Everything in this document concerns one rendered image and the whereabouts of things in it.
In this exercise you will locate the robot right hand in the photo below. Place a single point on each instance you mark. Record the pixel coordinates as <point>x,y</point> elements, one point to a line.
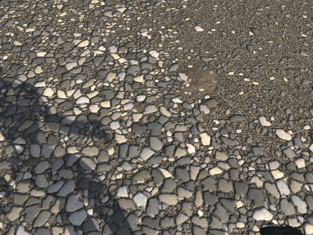
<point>280,230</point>

